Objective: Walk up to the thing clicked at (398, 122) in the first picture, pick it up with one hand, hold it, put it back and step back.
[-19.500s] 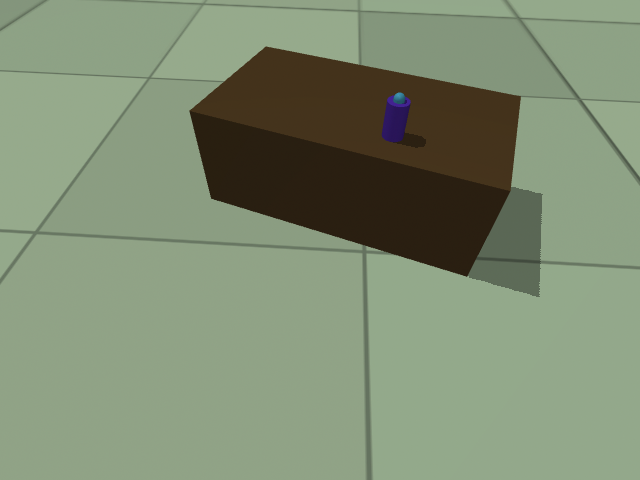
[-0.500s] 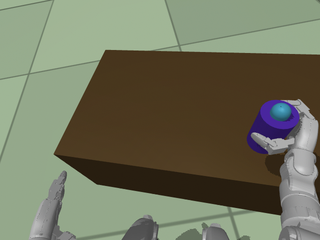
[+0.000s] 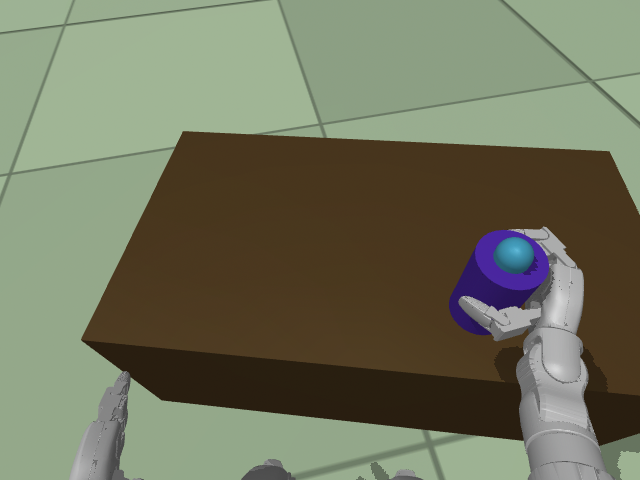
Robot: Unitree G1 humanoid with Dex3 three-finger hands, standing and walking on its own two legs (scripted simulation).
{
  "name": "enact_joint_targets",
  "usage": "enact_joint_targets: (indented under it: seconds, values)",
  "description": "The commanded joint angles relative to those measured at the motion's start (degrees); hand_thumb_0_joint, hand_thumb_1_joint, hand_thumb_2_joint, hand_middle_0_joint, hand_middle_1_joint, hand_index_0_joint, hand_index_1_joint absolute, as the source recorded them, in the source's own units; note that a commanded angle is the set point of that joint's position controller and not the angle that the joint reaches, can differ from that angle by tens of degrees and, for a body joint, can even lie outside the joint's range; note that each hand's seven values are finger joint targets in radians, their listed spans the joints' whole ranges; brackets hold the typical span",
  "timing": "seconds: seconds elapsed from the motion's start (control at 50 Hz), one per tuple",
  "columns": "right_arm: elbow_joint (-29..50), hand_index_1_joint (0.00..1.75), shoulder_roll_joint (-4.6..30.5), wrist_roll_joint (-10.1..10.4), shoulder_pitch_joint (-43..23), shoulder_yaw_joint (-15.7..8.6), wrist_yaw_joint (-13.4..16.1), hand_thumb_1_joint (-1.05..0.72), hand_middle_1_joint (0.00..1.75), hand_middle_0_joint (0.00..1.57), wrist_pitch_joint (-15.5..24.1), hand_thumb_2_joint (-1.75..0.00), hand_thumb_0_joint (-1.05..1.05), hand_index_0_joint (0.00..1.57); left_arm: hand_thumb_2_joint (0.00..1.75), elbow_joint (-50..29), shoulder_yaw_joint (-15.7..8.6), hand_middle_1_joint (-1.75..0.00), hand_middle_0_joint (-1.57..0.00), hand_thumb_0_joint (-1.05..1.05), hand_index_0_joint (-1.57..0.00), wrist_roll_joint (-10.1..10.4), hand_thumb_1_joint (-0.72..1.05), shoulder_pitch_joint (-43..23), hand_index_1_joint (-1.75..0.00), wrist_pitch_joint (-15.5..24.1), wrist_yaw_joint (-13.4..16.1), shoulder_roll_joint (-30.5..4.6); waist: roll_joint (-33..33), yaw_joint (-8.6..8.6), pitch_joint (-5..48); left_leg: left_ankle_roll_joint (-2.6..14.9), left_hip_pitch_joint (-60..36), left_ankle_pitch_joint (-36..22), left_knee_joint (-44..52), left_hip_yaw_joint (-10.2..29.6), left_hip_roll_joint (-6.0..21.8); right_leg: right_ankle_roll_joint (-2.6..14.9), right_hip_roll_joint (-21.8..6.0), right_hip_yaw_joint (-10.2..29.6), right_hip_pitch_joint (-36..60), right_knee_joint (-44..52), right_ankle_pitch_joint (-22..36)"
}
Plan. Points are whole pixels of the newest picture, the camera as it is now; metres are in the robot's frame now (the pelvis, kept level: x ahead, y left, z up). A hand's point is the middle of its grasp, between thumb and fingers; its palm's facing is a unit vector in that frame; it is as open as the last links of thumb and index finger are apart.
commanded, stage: lift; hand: right
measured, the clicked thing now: (496, 281) +0.37 -0.18 +0.04
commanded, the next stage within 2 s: hold in 0.44 s
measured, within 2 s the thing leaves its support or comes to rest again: neither
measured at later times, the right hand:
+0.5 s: hand (506, 286) +0.35 -0.18 +0.06, palm faces +0.25 +0.97 +0.01, open 11.0 cm
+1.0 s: hand (506, 285) +0.34 -0.17 +0.08, palm faces +0.23 +0.97 +0.01, open 11.1 cm
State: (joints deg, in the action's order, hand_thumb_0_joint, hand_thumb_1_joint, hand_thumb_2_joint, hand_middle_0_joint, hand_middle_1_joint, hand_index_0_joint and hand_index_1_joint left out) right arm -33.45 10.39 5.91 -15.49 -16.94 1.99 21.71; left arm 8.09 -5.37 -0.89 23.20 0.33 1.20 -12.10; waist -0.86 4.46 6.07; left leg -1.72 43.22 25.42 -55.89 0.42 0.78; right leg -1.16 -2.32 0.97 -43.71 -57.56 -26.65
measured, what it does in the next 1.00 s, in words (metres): stands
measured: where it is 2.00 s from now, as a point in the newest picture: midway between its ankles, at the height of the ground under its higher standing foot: outside the picture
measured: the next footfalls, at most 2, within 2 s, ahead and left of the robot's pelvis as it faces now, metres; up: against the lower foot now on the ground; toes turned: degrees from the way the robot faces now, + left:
none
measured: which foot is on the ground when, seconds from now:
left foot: down 0.00-1.00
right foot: down 0.00-1.00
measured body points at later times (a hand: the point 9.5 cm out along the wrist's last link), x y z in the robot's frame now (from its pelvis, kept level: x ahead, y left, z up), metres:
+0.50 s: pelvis +0.01 +0.00 +0.01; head +0.05 -0.01 +0.46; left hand +0.16 +0.26 -0.02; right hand +0.33 -0.23 +0.06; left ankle +0.02 +0.14 -0.68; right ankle +0.02 -0.13 -0.68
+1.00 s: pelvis +0.01 +0.00 +0.03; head +0.04 -0.01 +0.47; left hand +0.16 +0.26 -0.02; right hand +0.32 -0.22 +0.08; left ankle +0.02 +0.14 -0.68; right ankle +0.02 -0.13 -0.68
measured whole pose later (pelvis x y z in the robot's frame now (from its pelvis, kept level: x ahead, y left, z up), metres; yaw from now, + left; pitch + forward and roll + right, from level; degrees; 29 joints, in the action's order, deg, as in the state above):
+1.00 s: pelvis +0.01 +0.00 +0.03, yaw +0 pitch +7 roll +0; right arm -21.2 7.4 7.0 -6.3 -9.6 5.0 16.5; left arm 16.4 -5.7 0.5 20.2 -0.1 3.0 -11.1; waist -0.3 2.0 3.8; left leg -2.0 31.2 22.7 -47.2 1.0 1.6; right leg -0.9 -1.5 0.1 -31.1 -47.8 -23.3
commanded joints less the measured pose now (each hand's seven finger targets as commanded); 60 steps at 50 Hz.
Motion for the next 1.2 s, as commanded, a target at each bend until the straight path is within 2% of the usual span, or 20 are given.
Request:
enact_joint_targets:
  seconds: [0.0, 0.06, 0.1, 0.12, 0.2, 0.24, 0.26, 0.3, 0.46, 0.54, 0.64, 0.68, 0.74, 0.8, 0.88, 0.98, 1.02, 1.06, 1.14, 1.18]
  values:
    - [17.04, 1.46, 9.8, 1.02, -16.59, -1.63, 0.17, 0.0, 1.46, 1.25, 4.19, -1.31, 0.0, 1.31, 0.04, -9.22, -5.89, -0.05, -0.03, 0.0, -0.03, 0.14, -0.54, -0.06, -0.04, 2.69, 1.01, -9.52, 1.26, 0.34, 18.68, 1.21, -10.9, -16.48, 8.48, -1.44, -1.29, 1.66, 1.72, -1.56, 12.8, 8.75, 14.32]
    - [23.14, 1.46, 9.31, 1.37, -18.78, -0.94, 0.62, 0.0, 1.46, 1.25, 4.35, -1.32, 0.0, 1.31, 0.05, -10.62, -4.3, -0.04, -0.03, 0.0, -0.03, 0.31, -0.55, -2.82, -0.05, 2.82, 0.91, -7.82, 2.74, -1.21, 20.53, 1.21, -13.3, -17.03, 9.16, -1.05, -0.9, 1.61, 1.95, -1.75, 13.86, 9.37, 14.97]
    - [20.64, 1.45, 8.48, 1.33, -15.86, -0.54, 1.02, 0.02, 1.45, 1.24, 3.86, -1.31, 0.0, 1.3, 0.05, -10.47, -4.92, -0.04, -0.03, 0.0, -0.03, 0.47, -0.55, -1.14, -0.05, 2.56, 1.3, -8.3, 0.46, -0.22, 19.3, 0.98, -14.11, -18.22, 9.7, -1.15, -0.98, 1.77, 1.91, -1.83, 14.21, 9.5, 15.67]
    - [20.08, 1.44, 6.57, 1.17, -14.62, 1.06, 0.9, 0.01, 1.44, 1.23, 3.6, -1.3, 0.0, 1.3, 0.05, -9.77, -2.3, -0.04, -0.03, 0.0, -0.03, 0.46, -0.55, -0.43, -0.05, 2.48, 0.96, -5.78, 0.63, -0.94, 17.81, 0.97, -14.25, -18.58, 9.8, -1.07, -0.77, 1.7, 2.12, -2.04, 13.75, 9.7, 16.04]
    - [22.8, 1.44, 10.0, 1.05, -15.85, -0.99, 1.12, 0.05, 1.44, 1.21, 3.68, -1.3, 0.0, 1.28, 0.05, -8.05, -5.19, -0.04, -0.04, 0.0, -0.04, 0.54, -0.55, -0.58, -0.05, 2.34, 1.52, -8.24, 1.67, -0.69, 18.65, 0.98, -14.0, -18.64, 10.27, -0.57, -0.46, 1.8, 2.02, -2.23, 15.14, 10.06, 15.95]
    - [21.07, 1.44, 5.99, 1.0, -13.19, 1.95, 0.97, 0.04, 1.44, 1.22, 3.22, -1.31, 0.0, 1.29, 0.05, -7.74, -3.55, -0.05, -0.04, 0.0, -0.04, 0.45, -0.55, -1.02, -0.05, 2.34, 1.14, -6.38, 2.29, -0.78, 16.25, 1.01, -14.03, -18.1, 10.65, -0.64, -0.39, 1.65, 2.19, -2.41, 15.08, 10.66, 15.38]
    - [23.28, 1.45, 8.14, 1.3, -14.78, 0.03, 1.34, 0.02, 1.45, 1.23, 3.28, -1.32, 0.0, 1.3, 0.05, -6.61, -5.64, -0.05, -0.04, 0.0, -0.04, 0.51, -0.54, -0.14, -0.05, 2.11, 1.45, -8.26, 1.8, -0.59, 16.51, 1.11, -13.27, -18.08, 10.51, -1.02, -0.62, 1.61, 1.99, -2.13, 15.19, 11.12, 15.61]
    - [21.36, 1.44, 5.28, 1.33, -12.7, 2.72, 1.08, 0.03, 1.44, 1.22, 2.98, -1.3, 0.0, 1.29, 0.05, -6.82, -3.71, -0.05, -0.04, 0.0, -0.03, 0.57, -0.55, -0.69, -0.05, 2.23, 1.19, -6.57, 2.18, -0.24, 14.55, 1.16, -12.77, -16.34, 10.99, -1.27, -0.72, 1.56, 1.9, -2.02, 15.29, 11.85, 14.31]
    - [26.48, 1.43, 7.31, 1.53, -13.05, 1.22, 1.75, 0.02, 1.43, 1.21, 2.4, -1.31, 0.0, 1.28, 0.05, -7.57, -4.77, -0.05, -0.04, 0.0, -0.04, 0.77, -0.55, -2.52, -0.05, 2.25, 1.8, -7.79, 0.55, -1.24, 18.21, 0.88, -16.38, -19.88, 11.67, -1.44, -0.53, 1.61, 1.86, -1.97, 18.26, 12.36, 18.0]
    - [25.79, 1.45, 4.09, 1.37, -10.74, 3.97, 1.98, 0.05, 1.45, 1.22, 2.01, -1.32, 0.0, 1.29, 0.05, -5.51, -2.59, -0.05, -0.04, 0.0, -0.04, 0.77, -0.54, -2.19, -0.05, 1.95, 1.25, -5.61, 2.44, -2.17, 14.1, 1.33, -14.51, -17.08, 11.79, -2.13, -0.73, 0.86, 1.36, -1.23, 18.15, 14.66, 17.03]
    - [27.07, 1.44, 4.3, 1.32, -10.48, 4.53, 1.84, 0.06, 1.44, 1.2, 1.7, -1.31, 0.0, 1.27, 0.05, -4.09, -5.11, -0.05, -0.04, 0.0, -0.04, 0.72, -0.54, -3.26, -0.05, 2.15, 1.62, -7.92, 2.56, -1.37, 14.74, 1.26, -14.05, -15.8, 12.42, -2.25, -0.84, 0.73, 0.9, -0.57, 20.08, 15.7, 15.02]
    - [28.11, 1.43, 3.8, 1.49, -10.99, 5.23, 1.87, 0.06, 1.43, 1.19, 1.57, -1.3, 0.0, 1.26, 0.05, -4.76, -3.33, -0.05, -0.04, 0.0, -0.04, 0.95, -0.54, -3.56, -0.05, 2.38, 1.58, -6.47, 2.36, -1.65, 14.96, 1.23, -14.95, -15.77, 12.99, -2.15, -0.86, 0.79, 1.03, -0.73, 20.84, 15.97, 15.05]
    - [28.15, 1.44, 4.94, 1.72, -9.16, 4.27, 2.29, 0.05, 1.44, 1.21, 0.99, -1.32, 0.0, 1.28, 0.05, -3.03, -6.16, -0.05, -0.04, 0.0, -0.04, 0.99, -0.54, -4.23, -0.05, 2.44, 2.07, -9.1, 1.59, -1.78, 14.75, 1.2, -15.85, -15.99, 13.53, -2.25, -0.86, 1.06, 1.31, -1.05, 20.53, 16.22, 15.21]
    - [29.88, 1.45, 3.18, 1.73, -10.9, 6.11, 2.57, 0.06, 1.45, 1.21, 1.05, -1.33, 0.0, 1.28, 0.05, -4.41, -2.51, -0.05, -0.04, 0.0, -0.04, 1.13, -0.54, -5.54, -0.05, 2.77, 1.74, -5.67, 1.94, -2.26, 14.25, 1.18, -16.54, -16.01, 13.73, -2.2, -0.77, 0.85, 1.15, -0.69, 20.76, 16.7, 15.27]
    - [30.0, 1.46, 5.62, 1.56, -9.82, 4.24, 3.09, 0.06, 1.45, 1.21, 0.37, -1.33, 0.0, 1.29, 0.05, -2.4, -5.52, -0.05, -0.04, 0.0, -0.04, 1.12, -0.54, -4.28, -0.05, 2.61, 2.45, -8.6, 1.15, -1.68, 15.75, 1.09, -18.04, -19.08, 14.23, -2.01, -0.74, 1.24, 1.5, -1.5, 22.2, 16.34, 18.46]
    - [28.59, 1.45, 3.13, 1.85, -11.76, 6.06, 3.04, 0.04, 1.45, 1.21, 0.29, -1.33, 0.0, 1.28, 0.05, -0.76, -2.53, -0.06, -0.04, 0.0, -0.04, 1.2, -0.55, -6.16, -0.06, 2.75, 2.1, -5.13, 1.04, -1.76, 11.5, 1.07, -17.34, -16.84, 15.31, -1.8, -0.55, 1.45, 1.7, -1.93, 19.97, 17.04, 15.47]
    - [26.46, 1.44, 3.87, 1.6, -8.93, 5.63, 2.89, 0.04, 1.44, 1.2, -0.09, -1.32, 0.0, 1.27, 0.05, -1.32, -5.83, -0.05, -0.04, 0.0, -0.05, 1.15, -0.54, -5.75, -0.05, 2.72, 2.55, -8.75, -0.89, -1.47, 12.47, 0.99, -17.92, -16.88, 15.63, -1.91, -0.65, 1.52, 1.62, -1.79, 20.93, 17.27, 15.44]
    - [27.36, 1.44, 2.41, 1.53, -8.17, 6.9, 2.44, 0.04, 1.44, 1.21, 0.06, -1.32, 0.0, 1.28, 0.05, -1.82, -2.33, -0.06, -0.04, 0.0, -0.05, 1.08, -0.54, -4.22, -0.05, 2.7, 1.91, -5.57, 0.43, -2.24, 13.45, 0.95, -19.42, -19.07, 15.54, -1.95, -0.52, 1.36, 1.83, -2.07, 21.61, 17.19, 18.01]
    - [27.88, 1.43, 5.27, 1.82, -10.72, 4.01, 2.65, 0.05, 1.43, 1.19, 0.57, -1.31, 0.0, 1.26, 0.05, -2.2, -6.11, -0.06, -0.04, 0.0, -0.05, 1.08, -0.54, -6.93, -0.05, 3.02, 2.32, -8.95, -0.73, -1.81, 13.93, 0.69, -19.66, -18.91, 15.93, -1.54, -0.31, 1.6, 2.12, -2.34, 21.33, 16.75, 16.97]
    - [30.12, 1.43, 4.38, 1.74, -10.45, 5.14, 2.9, 0.02, 1.43, 1.2, 0.9, -1.31, 0.0, 1.27, 0.05, -1.22, -3.7, -0.06, -0.04, 0.0, -0.05, 1.14, -0.54, -5.5, -0.06, 3.07, 2.07, -6.42, 1.49, -2.76, 13.73, 0.96, -19.66, -17.51, 16.16, -1.52, -0.42, 1.37, 2.11, -2.4, 21.87, 17.47, 15.97]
